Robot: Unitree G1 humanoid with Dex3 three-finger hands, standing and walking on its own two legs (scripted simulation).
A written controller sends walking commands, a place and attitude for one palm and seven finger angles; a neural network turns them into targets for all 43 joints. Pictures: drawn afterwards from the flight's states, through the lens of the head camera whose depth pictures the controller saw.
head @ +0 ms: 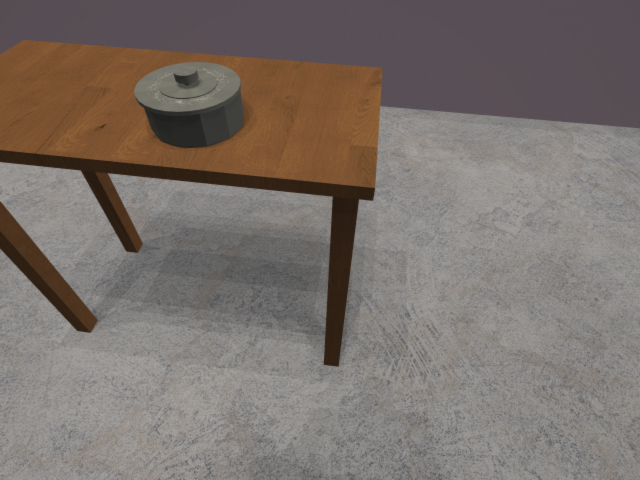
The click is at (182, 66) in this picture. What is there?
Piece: lid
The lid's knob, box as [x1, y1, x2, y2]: [173, 65, 198, 83]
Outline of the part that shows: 173,70 175,80 180,83 189,83 196,80 198,77 196,69 193,66 184,65 179,66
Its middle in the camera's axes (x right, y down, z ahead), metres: -0.26 -0.31 +0.72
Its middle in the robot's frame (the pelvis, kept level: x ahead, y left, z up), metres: +0.75 +0.30 +0.14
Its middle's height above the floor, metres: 0.91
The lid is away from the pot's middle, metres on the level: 0.00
